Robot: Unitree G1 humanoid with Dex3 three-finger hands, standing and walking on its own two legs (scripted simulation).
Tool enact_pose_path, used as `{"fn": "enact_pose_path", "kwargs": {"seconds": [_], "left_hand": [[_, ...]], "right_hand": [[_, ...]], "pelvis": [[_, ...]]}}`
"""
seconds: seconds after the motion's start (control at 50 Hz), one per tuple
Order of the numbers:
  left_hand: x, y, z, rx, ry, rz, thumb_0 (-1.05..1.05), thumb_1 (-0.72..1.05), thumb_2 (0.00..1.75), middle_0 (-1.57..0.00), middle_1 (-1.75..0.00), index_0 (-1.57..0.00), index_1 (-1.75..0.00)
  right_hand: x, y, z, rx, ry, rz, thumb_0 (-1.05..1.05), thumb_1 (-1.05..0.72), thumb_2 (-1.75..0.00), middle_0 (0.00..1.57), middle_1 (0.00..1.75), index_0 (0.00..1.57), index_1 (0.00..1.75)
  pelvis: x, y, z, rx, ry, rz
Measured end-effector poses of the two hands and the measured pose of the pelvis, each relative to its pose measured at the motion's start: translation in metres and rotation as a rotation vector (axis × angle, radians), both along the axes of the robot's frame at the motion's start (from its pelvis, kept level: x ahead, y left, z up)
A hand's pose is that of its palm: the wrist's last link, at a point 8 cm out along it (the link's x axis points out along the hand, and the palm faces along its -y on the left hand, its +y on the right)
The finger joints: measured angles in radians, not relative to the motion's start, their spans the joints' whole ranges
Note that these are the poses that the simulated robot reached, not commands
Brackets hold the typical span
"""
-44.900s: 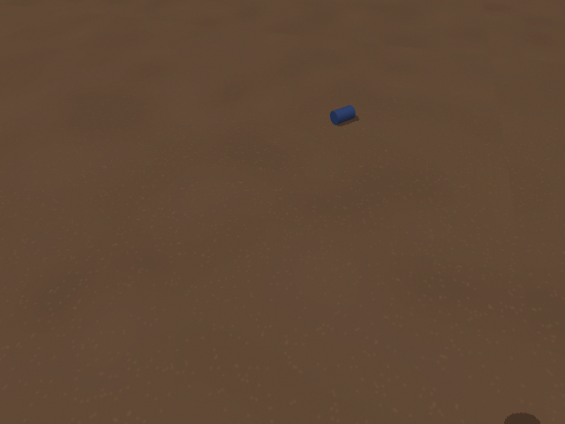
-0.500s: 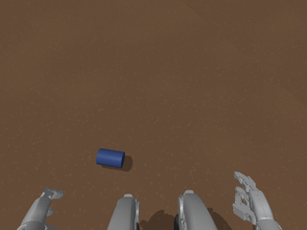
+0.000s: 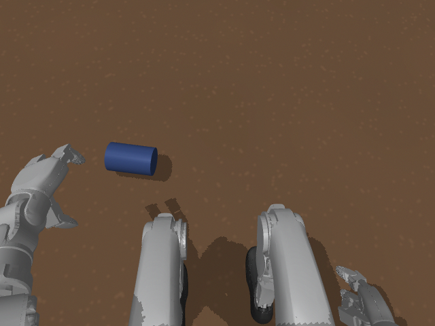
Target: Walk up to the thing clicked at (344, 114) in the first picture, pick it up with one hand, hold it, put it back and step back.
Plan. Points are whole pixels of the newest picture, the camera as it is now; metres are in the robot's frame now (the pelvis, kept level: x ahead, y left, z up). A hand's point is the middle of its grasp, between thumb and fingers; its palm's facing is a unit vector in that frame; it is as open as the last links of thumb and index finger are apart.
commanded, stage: rise first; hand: left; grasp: from above
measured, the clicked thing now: (132, 158) +0.52 +0.25 -0.39
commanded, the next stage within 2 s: approach in 1.22 s
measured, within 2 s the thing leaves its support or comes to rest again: neither
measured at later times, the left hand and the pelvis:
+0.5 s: hand (81, 177) +0.42 +0.32 -0.21, palm faces -0.49 -0.13 -0.86, open 14.2 cm; pelvis -0.01 +0.01 -0.07, yaw -2 degrees
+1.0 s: hand (88, 171) +0.44 +0.32 -0.24, palm faces -0.49 -0.06 -0.87, open 14.0 cm; pelvis +0.00 +0.01 -0.09, yaw -3 degrees
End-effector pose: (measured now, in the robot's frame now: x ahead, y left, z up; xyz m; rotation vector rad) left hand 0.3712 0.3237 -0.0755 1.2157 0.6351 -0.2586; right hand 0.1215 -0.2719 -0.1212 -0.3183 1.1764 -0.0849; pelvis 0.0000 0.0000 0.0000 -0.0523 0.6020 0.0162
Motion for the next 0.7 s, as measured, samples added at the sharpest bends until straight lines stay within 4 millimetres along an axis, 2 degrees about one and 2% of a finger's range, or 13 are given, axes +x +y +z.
{"fn": "enact_pose_path", "kwargs": {"seconds": [0.14,0.26,0.4,0.7], "left_hand": [[0.017,0.0,-0.029,0.027,-0.028,-0.105,0.0,-0.51,0.99,-0.11,-1.03,-0.12,-1.02],[0.032,0.001,-0.05,0.056,-0.063,-0.171,0.0,-0.49,1.01,-0.09,-0.99,-0.08,-0.99],[0.047,-0.001,-0.07,0.093,-0.086,-0.212,0.0,-0.5,1.03,-0.07,-0.96,-0.06,-0.96],[0.066,-0.001,-0.096,0.139,-0.081,-0.273,0.0,-0.5,1.0,-0.08,-0.94,-0.07,-0.94]], "right_hand": [[-0.044,-0.002,-0.021,-0.028,0.103,-0.025,0.01,-0.93,-0.91,0.2,0.3,0.2,0.3],[-0.063,-0.004,-0.031,-0.054,0.161,-0.026,0.01,-0.89,-0.9,0.2,0.3,0.2,0.3],[-0.07,-0.002,-0.041,-0.067,0.205,-0.025,0.01,-0.88,-0.9,0.2,0.3,0.2,0.3],[-0.064,0.002,-0.056,-0.071,0.251,-0.009,0.01,-0.91,-0.9,0.2,0.3,0.2,0.3]], "pelvis": [[-0.01,0.003,-0.03,-0.022,-0.015,-0.002],[-0.013,0.007,-0.049,-0.043,-0.024,-0.003],[-0.012,0.01,-0.064,-0.058,-0.019,-0.001],[-0.006,0.012,-0.08,-0.068,-0.005,-0.001]]}}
